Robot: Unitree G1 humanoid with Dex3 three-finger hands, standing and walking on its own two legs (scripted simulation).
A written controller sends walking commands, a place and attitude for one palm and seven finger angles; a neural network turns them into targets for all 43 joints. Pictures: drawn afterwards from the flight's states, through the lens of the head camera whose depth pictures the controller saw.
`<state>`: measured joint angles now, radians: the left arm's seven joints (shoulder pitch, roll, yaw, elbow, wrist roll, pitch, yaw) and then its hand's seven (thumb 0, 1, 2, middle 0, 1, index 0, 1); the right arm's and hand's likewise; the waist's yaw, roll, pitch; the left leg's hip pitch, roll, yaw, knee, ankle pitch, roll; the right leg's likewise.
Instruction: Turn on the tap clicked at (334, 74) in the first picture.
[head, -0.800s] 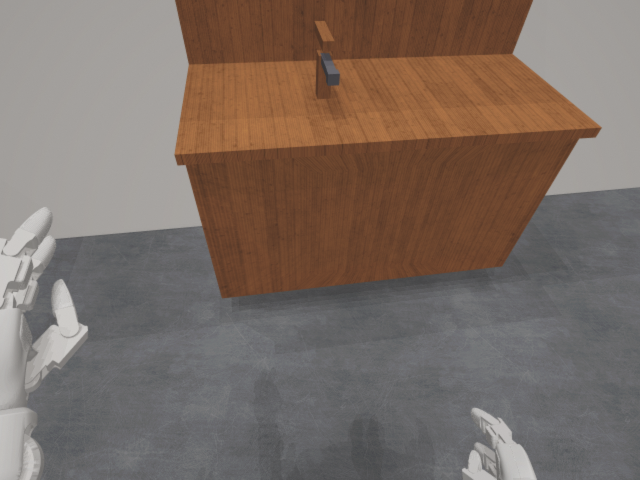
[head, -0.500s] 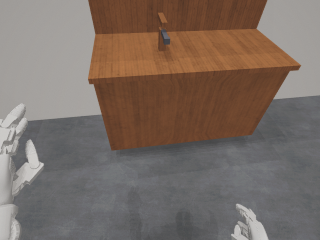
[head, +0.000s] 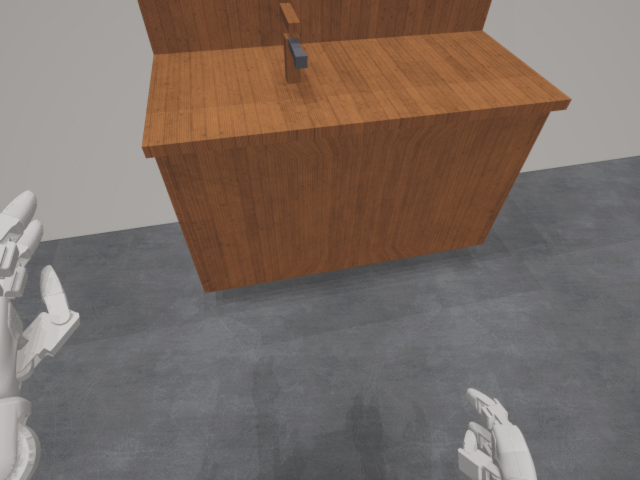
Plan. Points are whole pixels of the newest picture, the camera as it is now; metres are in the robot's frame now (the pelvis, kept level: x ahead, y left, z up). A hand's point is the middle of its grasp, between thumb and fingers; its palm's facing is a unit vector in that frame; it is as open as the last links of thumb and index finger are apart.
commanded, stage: walk to a spot facing it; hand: left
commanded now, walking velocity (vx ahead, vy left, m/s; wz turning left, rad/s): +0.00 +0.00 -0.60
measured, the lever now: (300, 60) +0.96 +0.14 +0.08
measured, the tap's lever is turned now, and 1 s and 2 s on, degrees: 0 0 0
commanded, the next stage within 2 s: turn to face it in 1.08 s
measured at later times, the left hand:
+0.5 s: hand (231, 266) +0.28 +0.12 +0.16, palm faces +0.19 -0.90 -0.39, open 7.5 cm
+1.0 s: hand (339, 174) +0.41 +0.02 +0.19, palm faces -0.06 -0.91 -0.40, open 7.5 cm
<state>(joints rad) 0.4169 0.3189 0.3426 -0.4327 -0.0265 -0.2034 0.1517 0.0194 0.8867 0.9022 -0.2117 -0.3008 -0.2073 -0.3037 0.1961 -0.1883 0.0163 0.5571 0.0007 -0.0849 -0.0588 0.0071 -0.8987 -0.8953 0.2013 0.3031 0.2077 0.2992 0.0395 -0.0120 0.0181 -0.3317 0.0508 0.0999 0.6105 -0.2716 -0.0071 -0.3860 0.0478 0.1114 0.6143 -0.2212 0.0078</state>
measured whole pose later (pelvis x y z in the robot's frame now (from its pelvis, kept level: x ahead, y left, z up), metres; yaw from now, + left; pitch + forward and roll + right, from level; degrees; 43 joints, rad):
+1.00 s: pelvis +0.11 -0.07 +0.01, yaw -31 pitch +0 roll -1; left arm 0.44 0.35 0.35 -0.47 0.01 -0.24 0.14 0.02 0.89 0.90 -0.21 -0.30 -0.21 -0.30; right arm 0.26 -0.13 0.04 0.60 -0.02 -0.11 -0.04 0.01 -0.90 -0.90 0.20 0.30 0.21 0.30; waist 0.01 0.01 0.01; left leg -0.16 0.18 0.23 0.50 -0.32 -0.06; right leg -0.51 -0.06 -0.12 0.91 -0.36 0.02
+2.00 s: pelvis +0.15 -0.19 +0.01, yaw -13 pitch +1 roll +3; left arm 0.46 0.33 0.32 -0.49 -0.03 -0.14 0.17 0.02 0.88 0.90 -0.22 -0.30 -0.21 -0.30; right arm 0.21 -0.23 0.00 0.60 -0.01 -0.04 -0.09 0.01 -0.90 -0.90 0.20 0.30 0.21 0.30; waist 0.02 -0.02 0.03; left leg -0.42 0.03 0.11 0.85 -0.44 -0.04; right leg -0.21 -0.12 -0.18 0.53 -0.33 -0.01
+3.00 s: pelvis +0.15 -0.18 +0.01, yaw -4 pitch +0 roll +0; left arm 0.47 0.35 0.34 -0.50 -0.01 -0.22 0.16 0.02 0.89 0.90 -0.21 -0.30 -0.21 -0.30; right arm 0.24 -0.13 0.03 0.62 0.00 -0.12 -0.05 0.01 -0.90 -0.90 0.20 0.30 0.21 0.30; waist 0.00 0.00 0.00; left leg -0.20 0.09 0.14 0.49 -0.28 -0.02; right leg -0.46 -0.07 -0.12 0.86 -0.39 0.03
